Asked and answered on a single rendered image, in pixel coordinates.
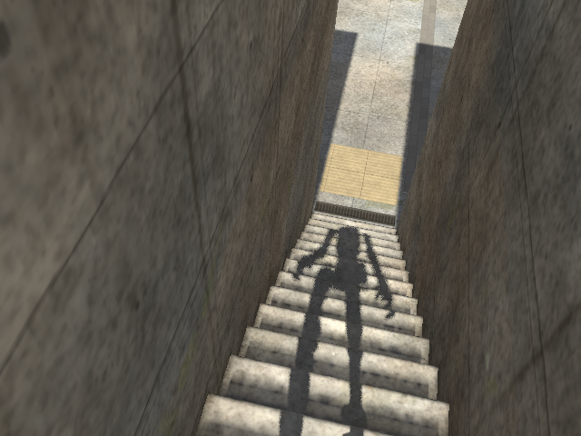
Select stairs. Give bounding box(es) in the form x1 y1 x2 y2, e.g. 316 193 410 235
194 213 449 436

